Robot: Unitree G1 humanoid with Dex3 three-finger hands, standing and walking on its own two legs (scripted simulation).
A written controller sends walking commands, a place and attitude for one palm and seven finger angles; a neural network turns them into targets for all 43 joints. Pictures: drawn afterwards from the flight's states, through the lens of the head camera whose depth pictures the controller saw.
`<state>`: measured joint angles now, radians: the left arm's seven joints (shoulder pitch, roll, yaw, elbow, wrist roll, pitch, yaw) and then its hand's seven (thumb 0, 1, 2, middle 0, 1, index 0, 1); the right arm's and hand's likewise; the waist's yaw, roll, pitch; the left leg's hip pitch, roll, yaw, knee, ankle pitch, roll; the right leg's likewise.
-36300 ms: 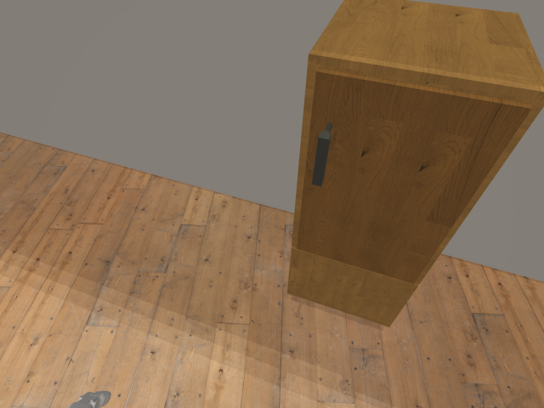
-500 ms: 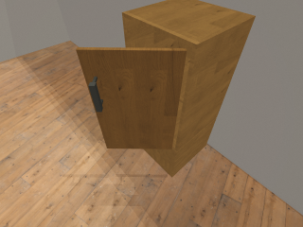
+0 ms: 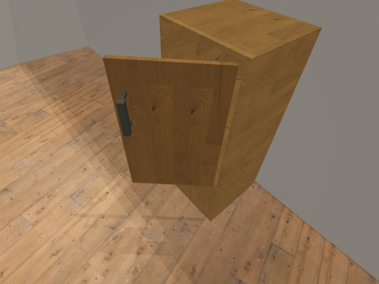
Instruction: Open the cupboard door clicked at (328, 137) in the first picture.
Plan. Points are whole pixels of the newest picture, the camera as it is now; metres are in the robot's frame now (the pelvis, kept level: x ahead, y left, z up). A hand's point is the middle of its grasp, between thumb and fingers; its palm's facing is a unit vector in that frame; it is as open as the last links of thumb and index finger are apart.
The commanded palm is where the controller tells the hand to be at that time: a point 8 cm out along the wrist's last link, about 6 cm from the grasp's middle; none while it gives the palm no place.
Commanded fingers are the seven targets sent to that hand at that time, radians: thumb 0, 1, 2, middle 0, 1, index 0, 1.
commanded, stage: look again from close up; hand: left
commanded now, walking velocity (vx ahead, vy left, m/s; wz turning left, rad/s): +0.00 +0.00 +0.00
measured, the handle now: (125, 114) +0.58 +0.24 +0.01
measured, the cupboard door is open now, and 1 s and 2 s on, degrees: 47 47 47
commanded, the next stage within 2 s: shuffle to correct the standing spot in 0.34 s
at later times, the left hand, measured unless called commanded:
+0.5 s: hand out of the picture -0.02 +0.17 -0.18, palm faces +0.04 -0.99 -0.13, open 7.4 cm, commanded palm none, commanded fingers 0.00 0.90 0.90 -0.20 -0.30 -0.20 -0.30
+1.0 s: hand out of the picture +0.04 +0.17 -0.18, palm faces +0.04 -0.99 -0.15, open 7.4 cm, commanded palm none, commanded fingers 0.00 0.90 0.90 -0.20 -0.30 -0.20 -0.30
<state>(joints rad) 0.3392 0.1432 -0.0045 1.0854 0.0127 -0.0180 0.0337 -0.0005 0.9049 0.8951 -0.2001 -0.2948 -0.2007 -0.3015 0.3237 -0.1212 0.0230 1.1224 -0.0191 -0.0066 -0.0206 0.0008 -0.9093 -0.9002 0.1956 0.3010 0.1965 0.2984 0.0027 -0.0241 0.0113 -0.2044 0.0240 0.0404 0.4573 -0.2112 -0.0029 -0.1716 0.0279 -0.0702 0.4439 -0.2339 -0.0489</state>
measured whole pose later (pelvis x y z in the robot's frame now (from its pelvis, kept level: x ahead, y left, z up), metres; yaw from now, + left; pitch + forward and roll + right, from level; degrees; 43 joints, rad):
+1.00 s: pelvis +0.06 +0.02 +0.00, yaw -1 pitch +0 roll +0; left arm 0.35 0.10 0.01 1.07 0.02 -0.01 0.05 0.00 0.91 0.90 -0.20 -0.29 -0.20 -0.30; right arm 0.28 -0.13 0.00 1.10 -0.01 -0.02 -0.05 0.02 -0.93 -0.90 0.20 0.30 0.20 0.30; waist 0.01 -0.02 0.05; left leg -0.18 -0.01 0.08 0.51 -0.30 0.03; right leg -0.18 0.00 -0.03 0.54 -0.32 -0.01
